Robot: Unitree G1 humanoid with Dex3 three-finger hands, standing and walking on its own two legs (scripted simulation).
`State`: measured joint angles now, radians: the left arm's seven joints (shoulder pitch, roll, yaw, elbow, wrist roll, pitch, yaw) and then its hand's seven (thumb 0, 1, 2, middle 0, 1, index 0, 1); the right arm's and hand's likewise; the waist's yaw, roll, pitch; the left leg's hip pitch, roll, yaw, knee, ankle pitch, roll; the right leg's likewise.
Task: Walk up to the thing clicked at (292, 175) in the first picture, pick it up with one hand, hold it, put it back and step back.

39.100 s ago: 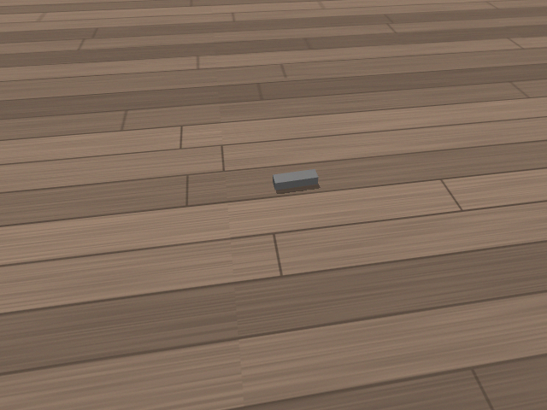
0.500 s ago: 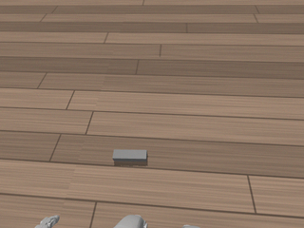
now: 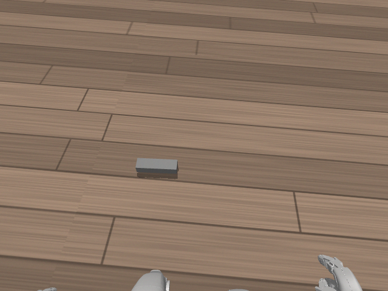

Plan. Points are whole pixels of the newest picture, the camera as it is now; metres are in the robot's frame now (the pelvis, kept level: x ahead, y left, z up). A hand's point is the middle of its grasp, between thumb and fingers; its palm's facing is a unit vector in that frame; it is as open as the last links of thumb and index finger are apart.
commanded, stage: step back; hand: left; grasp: from above
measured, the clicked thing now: (157, 165) +0.78 +0.23 -0.73
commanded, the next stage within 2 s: stand in 1.76 s
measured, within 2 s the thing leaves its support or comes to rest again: neither
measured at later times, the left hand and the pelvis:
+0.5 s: hand out of the picture -0.07 +0.26 -0.14, palm faces +0.06 -0.92 -0.40, open 7.4 cm; pelvis -0.18 -0.02 +0.01, yaw +4 degrees
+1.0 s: hand out of the picture -0.25 +0.24 -0.13, palm faces +0.09 -0.91 -0.40, open 7.4 cm; pelvis -0.28 -0.03 +0.01, yaw +5 degrees
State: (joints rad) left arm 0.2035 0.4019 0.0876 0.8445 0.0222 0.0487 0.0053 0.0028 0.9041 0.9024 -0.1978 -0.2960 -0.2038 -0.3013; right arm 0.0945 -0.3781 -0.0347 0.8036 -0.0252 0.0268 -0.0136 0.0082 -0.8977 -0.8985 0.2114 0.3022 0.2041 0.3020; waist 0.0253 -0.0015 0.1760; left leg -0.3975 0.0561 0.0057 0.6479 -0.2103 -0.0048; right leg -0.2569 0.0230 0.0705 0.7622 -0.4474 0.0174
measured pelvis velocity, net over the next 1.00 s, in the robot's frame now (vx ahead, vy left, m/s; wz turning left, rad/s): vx -0.28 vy -0.03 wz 0.08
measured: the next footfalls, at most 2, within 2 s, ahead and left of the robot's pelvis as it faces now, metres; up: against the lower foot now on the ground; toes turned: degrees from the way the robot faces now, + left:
right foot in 0.02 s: +0.00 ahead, -0.14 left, +0.00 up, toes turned +3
left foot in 0.34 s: -0.11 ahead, +0.11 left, +0.00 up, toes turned +2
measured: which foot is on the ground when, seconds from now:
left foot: down 0.00-0.06, up 0.08-0.32, down 0.34-0.68, up 0.70-0.92, down 0.94-1.00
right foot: up 0.00-0.00, down 0.02-0.36, up 0.38-0.62, down 0.64-1.00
